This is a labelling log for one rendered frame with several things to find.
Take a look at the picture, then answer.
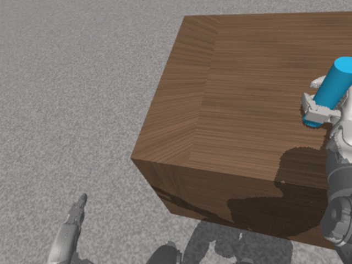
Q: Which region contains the right robot hand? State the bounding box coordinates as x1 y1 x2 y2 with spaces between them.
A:
300 75 352 128

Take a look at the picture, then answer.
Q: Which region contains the right robot arm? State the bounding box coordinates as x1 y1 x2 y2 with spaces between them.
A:
320 120 352 264

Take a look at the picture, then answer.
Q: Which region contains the can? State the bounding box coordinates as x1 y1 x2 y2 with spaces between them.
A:
302 57 352 127

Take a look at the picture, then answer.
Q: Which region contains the left robot hand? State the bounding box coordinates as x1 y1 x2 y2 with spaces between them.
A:
47 193 94 264

